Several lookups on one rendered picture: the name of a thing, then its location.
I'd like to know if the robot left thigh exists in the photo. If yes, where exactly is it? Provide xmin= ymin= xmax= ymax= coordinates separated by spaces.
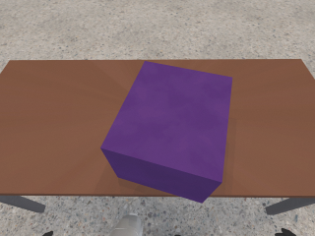
xmin=108 ymin=214 xmax=144 ymax=236

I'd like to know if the table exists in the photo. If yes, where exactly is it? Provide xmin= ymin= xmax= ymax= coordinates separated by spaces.
xmin=0 ymin=59 xmax=315 ymax=215

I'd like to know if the carton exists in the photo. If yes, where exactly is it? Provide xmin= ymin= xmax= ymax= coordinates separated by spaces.
xmin=100 ymin=61 xmax=232 ymax=204

